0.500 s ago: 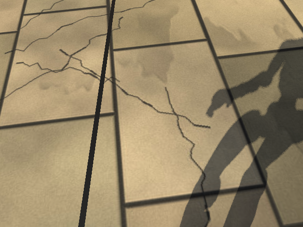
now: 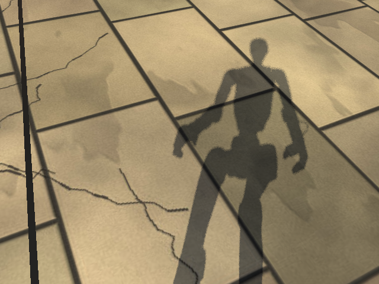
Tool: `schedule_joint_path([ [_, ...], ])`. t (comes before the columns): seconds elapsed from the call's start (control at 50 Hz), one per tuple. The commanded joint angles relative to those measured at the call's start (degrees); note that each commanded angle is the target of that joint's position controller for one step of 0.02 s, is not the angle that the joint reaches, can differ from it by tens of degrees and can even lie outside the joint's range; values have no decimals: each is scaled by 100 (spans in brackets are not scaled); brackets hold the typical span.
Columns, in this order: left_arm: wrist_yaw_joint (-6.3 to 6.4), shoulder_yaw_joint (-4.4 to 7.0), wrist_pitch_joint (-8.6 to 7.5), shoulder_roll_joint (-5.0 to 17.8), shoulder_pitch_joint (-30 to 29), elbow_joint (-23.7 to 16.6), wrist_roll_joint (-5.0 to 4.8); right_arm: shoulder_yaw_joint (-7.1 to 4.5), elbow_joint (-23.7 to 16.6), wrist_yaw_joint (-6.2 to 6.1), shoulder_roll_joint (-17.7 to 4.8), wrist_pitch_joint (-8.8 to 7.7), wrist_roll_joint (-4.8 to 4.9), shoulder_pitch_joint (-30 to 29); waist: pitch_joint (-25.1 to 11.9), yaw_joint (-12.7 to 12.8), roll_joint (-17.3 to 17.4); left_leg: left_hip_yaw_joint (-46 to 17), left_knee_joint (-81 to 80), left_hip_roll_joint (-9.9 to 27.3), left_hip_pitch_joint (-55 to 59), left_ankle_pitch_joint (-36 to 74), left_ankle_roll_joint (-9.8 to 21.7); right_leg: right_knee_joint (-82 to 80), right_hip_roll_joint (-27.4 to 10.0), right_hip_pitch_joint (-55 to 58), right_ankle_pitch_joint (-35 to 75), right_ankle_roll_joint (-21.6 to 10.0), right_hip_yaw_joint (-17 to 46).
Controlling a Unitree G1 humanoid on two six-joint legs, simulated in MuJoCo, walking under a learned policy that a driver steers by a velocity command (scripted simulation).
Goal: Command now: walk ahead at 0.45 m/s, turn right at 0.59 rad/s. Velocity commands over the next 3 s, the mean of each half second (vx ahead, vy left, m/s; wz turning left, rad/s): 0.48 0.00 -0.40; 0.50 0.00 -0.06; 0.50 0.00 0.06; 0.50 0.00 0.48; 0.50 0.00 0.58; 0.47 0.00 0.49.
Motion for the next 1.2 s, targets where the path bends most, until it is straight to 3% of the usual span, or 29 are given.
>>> schedule_joint_path([
  [0.02, -61, 83, -122, 281, -478, -548, -13, -152, -306, -46, -755, -102, -58, -57, 559, -82, 944, -1132, -1416, 1406, 821, 204, 749, 398, -435, -1584, 790, 175, 108],
  [0.12, -161, -9, -111, 91, -1053, -736, -26, -164, -127, -44, -888, -43, -19, 132, 717, -275, 902, -90, -1435, 1304, 829, 1270, 721, -949, -521, -1161, 1599, 258, -250],
  [0.18, -290, -93, -147, -66, -1557, -881, -38, -187, 39, -34, -1026, 6, 69, 409, 915, -465, 816, 177, -1456, 1440, 967, 1419, 727, -1819, -495, -797, 1622, 115, -579],
  [0.22, -353, -113, -169, -86, -1700, -956, -64, -198, 167, 10, -1100, 51, 151, 565, 1014, -430, 802, 246, -1389, 1573, 1177, 1862, 744, -2265, -392, -519, 1250, -84, -725],
  [0.26, -375, -37, -185, 94, -1563, -977, -27, -240, 240, 26, -1280, 97, 223, 566, 824, -171, 952, 412, -901, 1656, 1412, 3795, 703, -2607, -95, 174, 745, -359, -957],
  [0.28, -360, 63, -179, 287, -1156, -897, -2, -262, 277, 9, -1389, 120, 243, 564, 485, 142, 1067, 539, -296, 1646, 1492, 5052, 640, -2758, 117, 882, 617, -517, -1071],
  [0.3, -319, 213, -164, 526, -235, -637, -12, -241, 297, -18, -1385, 142, 249, 507, -53, 691, 1001, 764, 723, 1515, 1237, 5717, 516, -3163, 320, 2203, 1065, -729, -1153],
  [0.32, -208, 364, -106, 843, 644, -413, -4, -177, 229, -47, -1259, 96, 192, 507, -574, 1116, 860, 831, 2023, 1338, 89, 4845, 316, -3020, 41, 3915, 1338, -903, -629],
  [0.34, -117, 453, -107, 1537, 1069, -294, 37, 91, -104, 24, -476, -12, -45, 932, -1481, 764, -733, 736, 4432, 492, -2410, 55, -53, -3019, -1719, 6280, 1017, -1740, 2231],
  [0.36, -119, 339, -150, 1248, 1307, -337, 56, 89, 7, 85, -695, -195, 99, 850, -2565, 949, -688, -526, 5457, 29, -2849, -1898, -55, -3991, -2444, 6422, 695, -2222, 4165],
  [0.38, -165, 222, -203, 930, 1019, -226, 103, -57, -212, 110, -1062, -239, 347, 147, -1667, 996, -383, -670, 5656, 330, -3343, -1479, -17, -4116, -2138, 5808, 993, -1869, 3098],
  [0.4, -165, 168, -235, 773, 666, -170, 47, -6, -327, 91, -962, -265, 342, -167, -848, 801, -288, -532, 5306, 563, -3387, -1018, 36, -4168, -1856, 4824, 1418, -1648, 2190],
  [0.42, -167, 103, -256, 593, 291, -152, 42, -14, -277, 48, -902, -251, 207, -251, -396, 560, 8, -474, 4907, 748, -3175, -646, 19, -4295, -1591, 3967, 1755, -1482, 1613],
  [0.44, -182, 48, -286, 425, 39, -179, 92, -45, -236, 43, -903, -184, 144, -126, -168, 319, -95, -500, 4644, 870, -2785, -380, 6, -4489, -1387, 3317, 2093, -1417, 1211],
  [0.52, -157, 65, -446, 460, -163, -14, 88, 9, -179, 64, -581, 57, 93, 49, 146, -18, -94, -438, 3990, 932, -2467, 210, -201, -5186, -1283, 2394, 2229, -1528, 653],
  [0.58, -80, 73, -454, 513, 5, 166, 88, 56, -378, 73, -494, 46, 37, -585, 432, 142, -24, -420, 2885, 902, -2742, 1231, -290, -5317, -1119, 2384, 2263, -1399, 239],
  [0.64, -29, 98, -417, 647, 231, 307, 60, 131, -519, 171, -379, -37, 87, -1240, 603, 408, -6, -241, 1621, 652, -2433, 2169, -222, -5373, -1015, 2378, 1867, -1208, -41],
  [0.72, -14, 152, -360, 806, 605, 581, -28, 113, -736, 296, -520, -72, 144, -1742, 749, 556, -24, -337, 900, 503, -2510, 2084, -25, -5145, -1395, 3094, 1610, -1120, 133],
  [0.78, 27, 187, -269, 876, 622, 708, -34, 52, -767, 348, -677, -87, 116, -1592, 615, 382, -113, -258, 652, 353, -2234, 1374, 212, -4677, -1581, 3669, 2367, -941, 207],
  [0.82, 51, 146, -195, 816, 512, 720, 10, -128, -468, 293, -979, -85, 90, -483, -116, -208, -82, 110, 522, -21, -630, 1208, 485, -3233, -1168, 3583, 3998, -698, -116],
  [0.84, 78, 17, -180, 541, 626, 627, 118, -237, -298, 242, -1354, -72, 44, 474, -979, -542, 374, -685, 775, 726, 1046, 1507, 804, -1581, -822, 2659, 2973, -473, -395],
  [0.86, 30, -169, -294, -104, 1445, 517, 73, -347, -181, 260, -1867, -55, -4, 846, -1740, -165, 1995, -3588, 125, 2053, 3055, 73, 1803, 637, 252, 306, -419, -21, -473],
  [0.88, 0, -104, -407, 339, 1166, 621, 9, -199, -218, 281, -1287, -55, 112, 905, -1893, -421, 1744, -4563, -594, 2101, 3235, -886, 1791, 1316, 184, -429, -1562, -48, 303],
  [0.9, -31, -8, -465, 685, 584, 461, -128, -118, -263, 258, -1059, -56, 114, 515, -1006, -427, 1300, -3718, -658, 1972, 2604, -971, 1507, 1511, -133, -890, -1182, -112, 226],
  [0.92, -13, -36, -492, 652, 189, 358, -112, -84, -334, 235, -960, -38, 71, 140, -523, -306, 772, -3047, -709, 1767, 1819, -518, 1355, 1277, -434, -817, -672, -146, 33],
  [0.94, 4, -26, -490, 601, -33, 311, -11, -46, -354, 235, -839, -32, 21, -144, -116, -156, 583, -2560, -845, 1574, 1080, 86, 1315, 880, -626, -656, -324, -138, -42],
  [0.98, 10, -8, -381, 471, 205, 386, 19, 15, -379, 241, -667, -79, -37, -361, -15, 152, 798, -2036, -1146, 1325, 379, 724, 1287, 475, -828, -43, 46, -102, -11],
  [1.04, 38, -52, -257, 268, 148, 389, 64, -26, -259, 215, -802, -148, 34, -305, 176, 244, 700, -1492, -1501, 1264, 59, 1225, 1412, -99, -900, -89, 389, 59, -115],
  [1.2, -79, -153, -373, 43, -1293, 83, 41, -87, 99, 93, -1037, -22, 127, 288, 584, -255, 596, -595, -1618, 1029, 467, 1472, 1127, -2589, -664, -65, 2318, 196, -429],
])
Next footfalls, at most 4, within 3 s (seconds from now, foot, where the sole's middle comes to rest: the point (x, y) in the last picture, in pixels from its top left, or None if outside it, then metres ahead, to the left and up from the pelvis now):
0.32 right None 0.30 -0.19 -0.78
0.84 left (185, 253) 0.65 -0.02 -0.78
1.38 right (255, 200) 0.88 -0.32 -0.78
1.92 left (200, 144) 1.19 -0.10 -0.78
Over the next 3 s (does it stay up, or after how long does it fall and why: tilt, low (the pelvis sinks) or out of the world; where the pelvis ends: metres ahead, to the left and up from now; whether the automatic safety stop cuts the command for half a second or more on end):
stays up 1.58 0.00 -0.02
